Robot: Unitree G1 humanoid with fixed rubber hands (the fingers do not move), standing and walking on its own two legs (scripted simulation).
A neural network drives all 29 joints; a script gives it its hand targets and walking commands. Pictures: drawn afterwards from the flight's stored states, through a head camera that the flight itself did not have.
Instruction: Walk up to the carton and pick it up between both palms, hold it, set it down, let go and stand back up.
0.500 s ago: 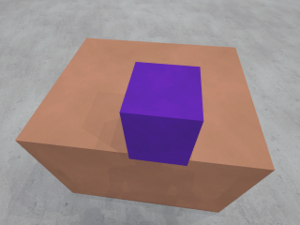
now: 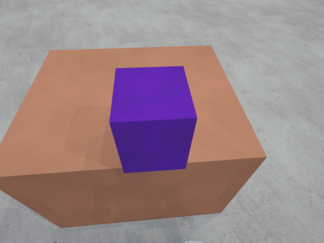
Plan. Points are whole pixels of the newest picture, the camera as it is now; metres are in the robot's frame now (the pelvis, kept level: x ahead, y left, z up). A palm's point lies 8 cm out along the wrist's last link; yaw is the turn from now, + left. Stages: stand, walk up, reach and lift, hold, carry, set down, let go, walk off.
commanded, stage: walk up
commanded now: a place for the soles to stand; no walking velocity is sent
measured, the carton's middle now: (152, 121) +0.45 +0.04 +0.01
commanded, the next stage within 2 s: none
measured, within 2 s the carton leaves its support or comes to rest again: neither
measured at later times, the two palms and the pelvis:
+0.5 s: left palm out of the picture +0.02 +0.25 -0.12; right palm out of the picture -0.01 -0.24 -0.13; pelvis +0.00 +0.01 +0.01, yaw -2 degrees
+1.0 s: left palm out of the picture +0.09 +0.26 -0.13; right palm out of the picture +0.11 -0.24 -0.13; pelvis +0.08 +0.01 +0.00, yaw -3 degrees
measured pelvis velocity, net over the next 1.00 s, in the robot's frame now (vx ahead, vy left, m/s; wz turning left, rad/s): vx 0.08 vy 0.01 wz -0.05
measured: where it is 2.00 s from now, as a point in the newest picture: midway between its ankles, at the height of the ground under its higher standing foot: outside the picture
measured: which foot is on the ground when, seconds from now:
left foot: down 0.00-1.00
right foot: down 0.00-1.00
